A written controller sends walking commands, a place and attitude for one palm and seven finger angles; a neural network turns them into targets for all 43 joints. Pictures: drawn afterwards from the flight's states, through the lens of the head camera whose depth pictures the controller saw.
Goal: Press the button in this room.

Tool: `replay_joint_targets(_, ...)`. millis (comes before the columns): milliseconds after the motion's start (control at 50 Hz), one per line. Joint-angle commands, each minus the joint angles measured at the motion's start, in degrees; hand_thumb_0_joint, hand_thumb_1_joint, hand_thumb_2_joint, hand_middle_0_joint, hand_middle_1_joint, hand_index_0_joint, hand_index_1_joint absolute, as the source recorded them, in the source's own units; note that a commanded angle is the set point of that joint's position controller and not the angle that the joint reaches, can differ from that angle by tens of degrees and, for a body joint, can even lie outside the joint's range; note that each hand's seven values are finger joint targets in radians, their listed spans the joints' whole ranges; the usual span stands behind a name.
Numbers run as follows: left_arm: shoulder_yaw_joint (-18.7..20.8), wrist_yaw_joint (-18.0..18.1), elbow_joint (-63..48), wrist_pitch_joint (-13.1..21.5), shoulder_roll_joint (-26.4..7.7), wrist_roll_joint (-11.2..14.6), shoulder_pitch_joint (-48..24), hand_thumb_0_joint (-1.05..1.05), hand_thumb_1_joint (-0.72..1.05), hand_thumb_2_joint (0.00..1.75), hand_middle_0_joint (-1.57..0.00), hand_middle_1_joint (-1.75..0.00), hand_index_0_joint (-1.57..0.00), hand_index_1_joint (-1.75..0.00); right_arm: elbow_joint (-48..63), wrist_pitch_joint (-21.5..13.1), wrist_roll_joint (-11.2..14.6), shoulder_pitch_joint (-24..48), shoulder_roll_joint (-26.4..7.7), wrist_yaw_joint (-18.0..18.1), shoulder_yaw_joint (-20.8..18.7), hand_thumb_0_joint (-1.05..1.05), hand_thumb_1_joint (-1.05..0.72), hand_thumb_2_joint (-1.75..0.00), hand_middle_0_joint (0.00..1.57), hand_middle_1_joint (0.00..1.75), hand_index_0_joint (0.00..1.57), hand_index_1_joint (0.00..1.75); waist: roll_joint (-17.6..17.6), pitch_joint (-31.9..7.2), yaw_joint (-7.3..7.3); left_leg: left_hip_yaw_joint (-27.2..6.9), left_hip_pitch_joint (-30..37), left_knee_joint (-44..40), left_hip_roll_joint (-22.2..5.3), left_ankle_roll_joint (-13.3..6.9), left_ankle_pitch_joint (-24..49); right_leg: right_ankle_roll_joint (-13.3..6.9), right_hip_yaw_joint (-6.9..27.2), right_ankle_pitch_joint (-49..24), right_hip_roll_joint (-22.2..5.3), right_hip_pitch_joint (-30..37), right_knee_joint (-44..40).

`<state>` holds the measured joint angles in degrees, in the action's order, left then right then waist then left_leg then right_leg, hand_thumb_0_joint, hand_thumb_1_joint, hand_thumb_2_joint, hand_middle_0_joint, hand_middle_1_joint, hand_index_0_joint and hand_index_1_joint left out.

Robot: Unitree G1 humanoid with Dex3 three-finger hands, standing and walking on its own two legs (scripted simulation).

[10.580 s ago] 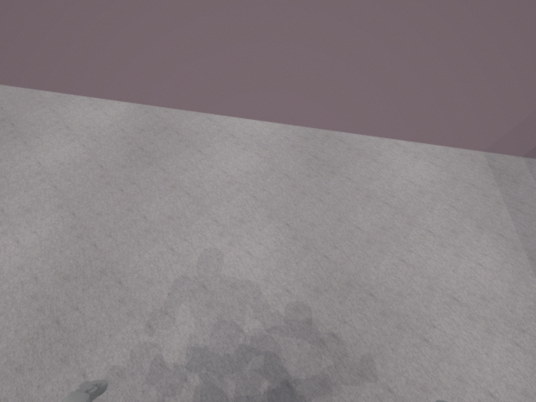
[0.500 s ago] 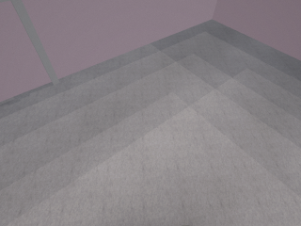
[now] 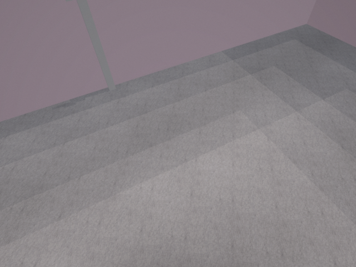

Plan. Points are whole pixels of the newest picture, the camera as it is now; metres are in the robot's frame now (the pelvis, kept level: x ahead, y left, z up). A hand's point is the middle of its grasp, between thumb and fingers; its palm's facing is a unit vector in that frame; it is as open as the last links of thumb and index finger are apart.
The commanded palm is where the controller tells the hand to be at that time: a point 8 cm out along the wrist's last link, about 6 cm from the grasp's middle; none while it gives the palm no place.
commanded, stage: stand and wait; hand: left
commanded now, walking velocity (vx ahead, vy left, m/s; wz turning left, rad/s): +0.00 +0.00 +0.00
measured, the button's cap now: out of the picture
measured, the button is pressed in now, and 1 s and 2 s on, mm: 0 0 0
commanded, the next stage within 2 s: turn or walk to find it in 0.14 s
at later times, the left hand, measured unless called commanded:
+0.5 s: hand out of the picture -0.02 +0.21 -0.17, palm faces +0.16 -0.96 -0.24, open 7.3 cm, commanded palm none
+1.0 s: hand out of the picture -0.03 +0.28 -0.16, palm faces +0.30 -0.92 -0.24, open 7.3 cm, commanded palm none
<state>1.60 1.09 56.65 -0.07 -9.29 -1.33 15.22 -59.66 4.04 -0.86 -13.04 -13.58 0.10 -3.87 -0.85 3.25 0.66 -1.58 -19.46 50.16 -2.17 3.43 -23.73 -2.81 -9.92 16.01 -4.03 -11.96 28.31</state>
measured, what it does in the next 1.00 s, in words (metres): steps on the spot, turning left: left foot, then left foot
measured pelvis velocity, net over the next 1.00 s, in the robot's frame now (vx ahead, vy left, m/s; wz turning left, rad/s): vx -0.07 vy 0.05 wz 0.30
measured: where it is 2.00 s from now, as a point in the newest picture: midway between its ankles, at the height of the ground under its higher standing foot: outside the picture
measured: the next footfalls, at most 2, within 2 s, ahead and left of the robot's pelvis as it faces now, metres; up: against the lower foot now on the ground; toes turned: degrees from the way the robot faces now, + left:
left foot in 0.10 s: +0.00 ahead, +0.15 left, +0.00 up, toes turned +3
left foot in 0.70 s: -0.03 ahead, +0.16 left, +0.00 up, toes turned +16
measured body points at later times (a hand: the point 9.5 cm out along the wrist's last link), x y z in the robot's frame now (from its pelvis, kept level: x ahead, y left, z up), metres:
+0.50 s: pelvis -0.03 +0.02 -0.01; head -0.01 +0.01 +0.44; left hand -0.03 +0.26 -0.16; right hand +0.06 -0.21 -0.17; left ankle -0.06 +0.14 -0.71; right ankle -0.03 -0.10 -0.74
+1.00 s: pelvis -0.07 +0.05 +0.00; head -0.04 +0.07 +0.45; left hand -0.05 +0.33 -0.14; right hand +0.03 -0.17 -0.15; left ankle -0.07 +0.15 -0.74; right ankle -0.05 -0.10 -0.68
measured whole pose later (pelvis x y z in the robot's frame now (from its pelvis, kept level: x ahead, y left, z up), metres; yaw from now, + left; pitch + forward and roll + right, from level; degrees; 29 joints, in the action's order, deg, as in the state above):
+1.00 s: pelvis -0.07 +0.05 +0.00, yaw +17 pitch +0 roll -1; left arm 3.4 0.7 54.9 -3.2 -13.7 -0.4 6.8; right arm -56.9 1.0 -1.3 -13.2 -9.8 0.3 -2.4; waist 0.5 3.8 -1.8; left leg -0.4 -15.4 25.9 1.5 -2.4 -10.6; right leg 4.4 -1.5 25.7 -3.9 -23.6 55.1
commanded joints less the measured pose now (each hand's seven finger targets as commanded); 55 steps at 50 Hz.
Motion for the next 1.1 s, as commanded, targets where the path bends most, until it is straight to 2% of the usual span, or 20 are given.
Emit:
replay_joint_targets(0, 2.4, 0.8, 0.4, 1.0, -11.2, -0.3, 4.0, 0.0, 0.9, 0.9, -0.2, -0.3, -0.2, -0.3, 3.7, -2.5, 0.5, 2.5, -0.5, 0.6, 0.9, 0.0, -0.9, -0.9, 0.2, 0.3, 0.2, 0.3, 11.4, -4.8, 2.0, 4.1, 1.2, -13.9, 0.8, -0.5, -0.6, -5.8, 12.8, -32.0, -12.9, 8.6, -6.2)
replay_joint_targets(40, 1.9, 0.9, 1.2, 0.8, -10.5, 0.3, 2.3, 0.0, 0.9, 0.9, -0.2, -0.3, -0.2, -0.3, 1.7, -3.1, 0.6, -0.8, -0.6, 0.9, 1.3, 0.0, -0.9, -0.9, 0.2, 0.3, 0.2, 0.3, 10.4, -5.2, -0.14, 4.6, 9.8, -24.1, 0.8, -1.1, 8.8, -3.3, 11.4, -25.8, -11.1, 3.6, -4.7)
replay_joint_targets(80, 1.1, 0.8, 1.2, 0.3, -7.3, 1.1, 2.0, 0.0, 0.9, 0.9, -0.2, -0.3, -0.2, -0.3, 0.3, -4.4, 0.3, -3.0, -3.9, 1.1, 1.0, 0.0, -0.9, -0.9, 0.2, 0.3, 0.2, 0.3, -0.7, -7.1, -0.87, -2.2, 18.9, -30.3, -6.1, -3.7, 23.4, 1.7, 7.2, -13.7, -5.1, -3.3, 1.0)
replay_joint_targets(100, 0.4, 0.6, 1.5, 0.1, -5.3, 1.2, 2.9, 0.0, 0.9, 0.9, -0.2, -0.3, -0.2, -0.3, 0.8, -4.5, 0.2, -1.5, -6.3, 1.4, 0.6, 0.0, -0.9, -0.9, 0.2, 0.3, 0.2, 0.3, -7.3, -6.2, -0.05, -7.8, 18.1, -30.5, -12.1, -6.9, 28.2, 3.6, 5.3, -4.3, -2.3, -5.8, 3.1)
replay_joint_targets(120, 0.1, 0.7, 1.9, -0.2, -4.2, 0.9, 2.8, 0.0, 0.9, 0.9, -0.2, -0.3, -0.2, -0.3, 0.9, -4.2, 0.0, 0.4, -6.5, 1.5, 0.8, 0.0, -0.9, -0.9, 0.2, 0.3, 0.2, 0.3, -8.2, -3.9, 0.37, -7.9, 13.2, -32.2, -14.6, -9.3, 26.2, 4.1, 4.9, 4.6, -1.7, -4.3, 4.0)
replay_joint_targets(160, 0.1, 0.5, 3.1, -1.0, -5.2, 0.7, -0.1, 0.0, 0.9, 0.9, -0.2, -0.3, -0.2, -0.3, 0.3, -4.3, -0.1, 2.3, -5.0, 2.2, 1.4, 0.0, -0.9, -0.9, 0.2, 0.3, 0.2, 0.3, -13.9, 0.8, -0.45, -8.2, 9.4, -34.8, -13.2, -10.5, 30.4, 5.0, 5.0, 8.0, -1.9, -5.0, 9.3)
replay_joint_targets(240, 0.4, 0.3, 4.5, -1.0, -5.2, 0.8, 1.9, 0.0, 0.9, 0.9, -0.2, -0.3, -0.2, -0.3, 0.4, -4.1, -0.1, 3.4, -5.1, 2.4, 1.1, 0.0, -0.9, -0.9, 0.2, 0.3, 0.2, 0.3, -10.2, 0.7, 0.5, -7.2, 10.1, -30.7, -11.5, -10.9, 40.2, 5.3, 5.7, 7.0, -1.6, -4.8, 9.0)
replay_joint_targets(320, 0.9, 0.4, 4.6, -0.4, -5.8, 0.6, 4.2, 0.0, 0.9, 0.9, -0.2, -0.3, -0.2, -0.3, 1.7, -3.8, 0.2, 3.8, -5.7, 2.0, 0.2, 0.0, -0.9, -0.9, 0.2, 0.3, 0.2, 0.3, -5.0, -1.6, 1.11, -7.1, 8.5, -26.0, -8.3, -8.8, 34.4, 5.9, 5.1, -3.0, -1.5, -0.1, -0.1)
replay_joint_targets(360, 1.6, 0.8, 4.1, -0.1, -8.6, 0.1, 4.6, 0.0, 0.9, 0.9, -0.2, -0.3, -0.2, -0.3, 3.1, -3.7, 0.5, 4.4, -4.0, 1.5, 0.2, 0.0, -0.9, -0.9, 0.2, 0.3, 0.2, 0.3, 2.2, -2.3, 1.15, -3.0, 1.7, -20.8, -3.4, -5.6, 23.6, 4.0, 10.0, -14.4, -7.2, 4.9, -2.9)
replay_joint_targets(400, 2.9, 0.9, 3.2, 0.1, -12.3, -0.2, 4.6, 0.0, 0.9, 0.9, -0.2, -0.3, -0.2, -0.3, 4.8, -2.7, 0.4, 5.4, -2.1, 1.1, -0.1, 0.0, -0.9, -0.9, 0.2, 0.3, 0.2, 0.3, 17.0, -1.8, 2.02, 3.5, -3.4, -8.2, 2.5, -2.7, 3.9, -3.3, 18.1, -15.9, -17.4, 5.0, -8.8)
replay_joint_targets(440, 3.0, 1.2, 1.8, 0.2, -11.5, -0.4, 3.7, 0.0, 0.9, 0.9, -0.2, -0.3, -0.2, -0.3, 5.4, -2.1, 0.1, 7.1, -3.1, 0.8, -0.7, 0.0, -0.9, -0.9, 0.2, 0.3, 0.2, 0.3, 14.4, -0.3, 2.63, 0.3, -6.9, 6.6, 1.1, -2.6, -7.1, -7.5, 18.4, -19.4, -20.0, 2.4, -10.7)
replay_joint_targets(480, 3.0, 1.1, 0.0, 0.2, -11.5, -0.6, 0.3, 0.0, 0.9, 0.9, -0.2, -0.3, -0.2, -0.3, 5.1, -1.8, 0.4, 6.1, -2.1, 0.1, -0.8, 0.0, -0.9, -0.9, 0.2, 0.3, 0.2, 0.3, 10.6, 0.4, 1.01, 1.1, -6.3, 9.4, 0.4, -2.1, -6.1, -6.1, 12.6, -20.3, -18.2, 0.2, -9.5)
replay_joint_targets(580, 3.8, 0.9, -1.7, 0.0, -13.8, -0.8, -0.8, 0.0, 0.9, 0.9, -0.2, -0.3, -0.2, -0.3, 6.0, -2.3, 0.5, 5.5, -1.3, -0.6, -0.2, 0.0, -0.9, -0.9, 0.2, 0.3, 0.2, 0.3, 11.3, -2.8, 1.25, 5.7, -2.1, -5.6, 0.3, -1.2, -2.6, -4.1, 6.7, -22.1, -16.7, 3.3, -4.4)
replay_joint_targets(640, 3.9, 0.7, -2.4, -0.8, -13.5, 0.2, -2.2, 0.0, 0.9, 0.9, -0.2, -0.3, -0.2, -0.3, 5.0, -3.2, 0.2, -0.4, -3.1, -0.7, -0.5, 0.0, -0.9, -0.9, 0.2, 0.3, 0.2, 0.3, 4.9, -5.6, -1.84, 5.8, 10.4, -23.6, -0.4, -1.7, 13.2, 1.3, 1.7, -14.2, -14.3, -2.5, 5.9)
replay_joint_targets(680, 2.4, 0.2, -6.0, -1.7, -7.3, 0.7, -4.1, 0.0, 0.9, 0.9, -0.2, -0.3, -0.2, -0.3, 5.2, -3.7, -0.4, -4.5, -12.6, -0.1, -2.6, 0.0, -0.9, -0.9, 0.2, 0.3, 0.2, 0.3, -20.3, -4.7, -3.92, -21.5, 13.9, -34.3, -19.3, -11.3, 32.0, 7.6, 1.2, 20.5, -2.2, -19.2, 26.8)
replay_joint_targets(700, 2.4, 0.3, -6.6, -2.0, -8.8, 0.4, -6.8, 0.0, 0.9, 0.9, -0.2, -0.3, -0.2, -0.3, 4.8, -3.3, -0.4, -5.0, -13.1, 0.1, -2.6, 0.0, -0.9, -0.9, 0.2, 0.3, 0.2, 0.3, -12.4, -4.1, -4.38, -20.1, 9.5, -34.1, -21.4, -14.1, 27.0, 6.2, 6.2, 19.7, -3.2, -16.4, 32.0)
replay_joint_targets(780, 2.9, -0.3, -4.6, -2.1, -8.2, 0.3, -7.1, 0.0, 0.9, 0.9, -0.2, -0.3, -0.2, -0.3, 6.1, -3.9, -0.7, 1.3, -8.3, 1.1, -1.0, 0.0, -0.9, -0.9, 0.2, 0.3, 0.2, 0.3, -9.8, -2.0, -1.47, -13.4, 7.6, -32.9, -13.0, -12.5, 25.8, 6.4, 9.0, 9.6, -2.7, -17.9, 35.8)
replay_joint_targets(840, 2.5, -0.4, -4.2, -1.7, -7.6, 0.5, -6.3, 0.0, 0.9, 0.9, -0.2, -0.3, -0.2, -0.3, 6.0, -4.3, -0.4, -0.6, -8.4, 1.3, -1.2, 0.0, -0.9, -0.9, 0.2, 0.3, 0.2, 0.3, -5.3, -6.0, -1.61, -11.4, 13.5, -31.1, -11.5, -12.6, 32.8, 7.2, 8.6, 8.0, -1.4, -17.7, 32.9)
replay_joint_targets(960, 2.2, 0.1, -6.5, -1.7, -7.0, 0.9, -9.9, 0.0, 0.9, 0.9, -0.2, -0.3, -0.2, -0.3, 5.4, -3.6, -0.6, -3.5, -8.6, 1.0, -1.8, 0.0, -0.9, -0.9, 0.2, 0.3, 0.2, 0.3, -6.9, -6.1, -3.32, -15.5, 14.4, -30.8, -12.1, -13.8, 32.9, 7.3, 9.2, 10.7, 0.1, -15.6, 24.2)
replay_joint_targets(1080, 2.4, 0.4, -5.6, -1.3, -7.2, 1.2, -4.2, 0.0, 0.9, 0.9, -0.2, -0.3, -0.2, -0.3, 7.3, -2.7, -0.7, 0.1, -8.8, 0.4, -2.4, 0.0, -0.9, -0.9, 0.2, 0.3, 0.2, 0.3, -7.5, -5.8, -0.63, -17.6, 3.4, -29.5, -8.7, -11.6, 23.0, 6.0, 7.4, 3.7, 2.6, -0.7, 5.5)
